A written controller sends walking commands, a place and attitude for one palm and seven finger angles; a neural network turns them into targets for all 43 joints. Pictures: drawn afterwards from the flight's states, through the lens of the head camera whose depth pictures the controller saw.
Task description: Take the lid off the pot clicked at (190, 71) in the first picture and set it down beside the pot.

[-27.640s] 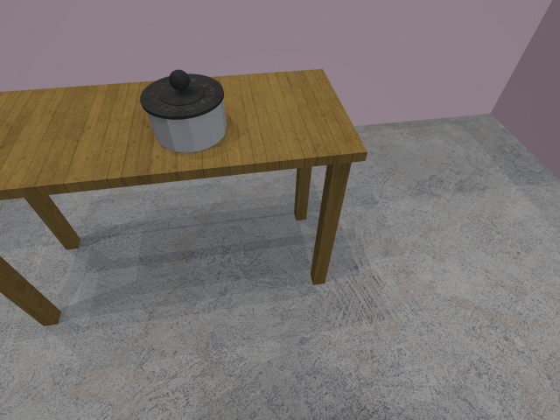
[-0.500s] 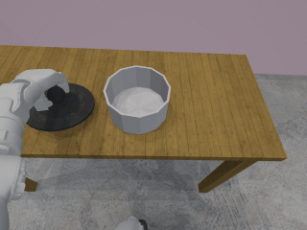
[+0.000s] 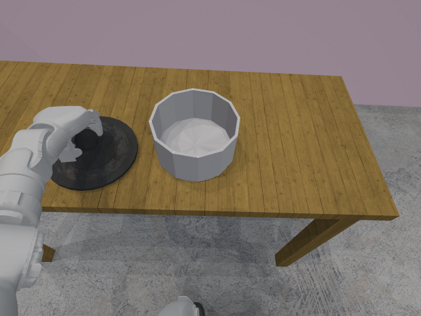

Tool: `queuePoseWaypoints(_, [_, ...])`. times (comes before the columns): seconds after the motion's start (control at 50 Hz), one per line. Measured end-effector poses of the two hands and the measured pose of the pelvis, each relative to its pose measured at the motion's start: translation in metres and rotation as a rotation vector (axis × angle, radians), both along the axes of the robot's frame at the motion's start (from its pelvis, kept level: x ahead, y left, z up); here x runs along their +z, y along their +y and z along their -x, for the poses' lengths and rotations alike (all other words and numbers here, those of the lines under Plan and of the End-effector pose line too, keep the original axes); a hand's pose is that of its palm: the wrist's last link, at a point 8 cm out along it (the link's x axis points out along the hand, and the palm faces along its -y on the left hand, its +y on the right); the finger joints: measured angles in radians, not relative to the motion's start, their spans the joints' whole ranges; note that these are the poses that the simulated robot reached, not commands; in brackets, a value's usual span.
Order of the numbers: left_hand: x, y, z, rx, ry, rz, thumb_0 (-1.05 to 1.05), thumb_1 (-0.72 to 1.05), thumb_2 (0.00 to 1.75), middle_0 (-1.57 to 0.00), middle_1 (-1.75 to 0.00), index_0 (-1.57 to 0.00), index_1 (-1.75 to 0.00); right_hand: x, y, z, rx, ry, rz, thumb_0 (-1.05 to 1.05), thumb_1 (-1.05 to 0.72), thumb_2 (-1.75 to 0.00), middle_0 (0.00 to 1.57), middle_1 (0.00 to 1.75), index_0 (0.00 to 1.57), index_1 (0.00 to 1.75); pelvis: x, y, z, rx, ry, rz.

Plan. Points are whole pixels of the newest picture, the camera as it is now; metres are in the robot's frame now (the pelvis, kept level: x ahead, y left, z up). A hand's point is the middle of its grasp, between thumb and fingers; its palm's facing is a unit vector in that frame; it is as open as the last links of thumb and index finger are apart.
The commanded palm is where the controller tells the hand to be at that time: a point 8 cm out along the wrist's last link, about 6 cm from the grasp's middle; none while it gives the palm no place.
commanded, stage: open the fingers wide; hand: left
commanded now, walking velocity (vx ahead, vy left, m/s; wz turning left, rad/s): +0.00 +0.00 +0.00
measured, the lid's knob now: (86, 139) +0.46 +0.27 +0.02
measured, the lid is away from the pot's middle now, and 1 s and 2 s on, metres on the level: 0.23 0.23 0.23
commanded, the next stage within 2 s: raise the empty hand in 0.84 s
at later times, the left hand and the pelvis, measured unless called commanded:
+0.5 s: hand (74, 139) +0.44 +0.28 +0.05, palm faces -0.43 -0.06 -0.90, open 9.5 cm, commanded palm +0.46 +0.28 +0.11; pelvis +0.00 -0.01 +0.00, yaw +0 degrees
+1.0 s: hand (71, 139) +0.44 +0.28 +0.05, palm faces -0.44 -0.06 -0.90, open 11.1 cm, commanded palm +0.46 +0.28 +0.12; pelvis +0.01 -0.02 +0.00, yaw +0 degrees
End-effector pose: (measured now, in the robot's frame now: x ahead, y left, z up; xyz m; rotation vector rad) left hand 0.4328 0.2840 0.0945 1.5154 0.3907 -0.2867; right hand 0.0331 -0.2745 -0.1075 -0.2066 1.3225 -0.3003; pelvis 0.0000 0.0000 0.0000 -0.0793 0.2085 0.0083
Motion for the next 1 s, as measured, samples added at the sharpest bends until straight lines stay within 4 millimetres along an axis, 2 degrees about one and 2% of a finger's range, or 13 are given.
queuePoseWaypoints(0.14, [0.001, -0.002, 0.002, 0.011, 0.003, 0.002, 0.05, 0.26, 0.91, -0.97, -1.02, -0.53, -0.84, 0.001, 0.001, -0.016, 0.022, -0.055, 0.002, 0.00, -0.90, -0.90, 0.20, 0.30, 0.20, 0.30, 0.000, -0.001, 0.002, 0.002, -0.009, -0.002])
queuePoseWaypoints(0.26, [0.007, -0.002, -0.001, 0.024, 0.000, -0.005, 0.03, 0.22, 0.89, -0.85, -0.96, -0.55, -0.84, 0.002, -0.002, -0.020, 0.032, -0.071, 0.008, 0.00, -0.90, -0.90, 0.20, 0.30, 0.20, 0.30, 0.000, -0.003, 0.002, 0.005, -0.006, -0.003])
queuePoseWaypoints(0.64, [0.011, -0.004, -0.014, 0.022, -0.002, 0.006, 0.00, -0.01, 0.82, -0.50, -0.78, -0.45, -0.76, 0.000, -0.013, 0.005, -0.023, 0.006, 0.004, 0.00, -0.90, -0.90, 0.20, 0.30, 0.20, 0.30, -0.001, -0.011, -0.005, -0.009, 0.012, -0.005])
queuePoseWaypoints(1.0, [0.008, 0.002, -0.011, 0.041, 0.027, -0.001, 0.00, -0.08, 0.79, -0.42, -0.74, -0.42, -0.74, 0.001, -0.018, -0.009, -0.014, -0.018, 0.006, 0.00, -0.90, -0.90, 0.20, 0.30, 0.20, 0.30, -0.002, -0.016, -0.007, -0.008, 0.013, -0.007])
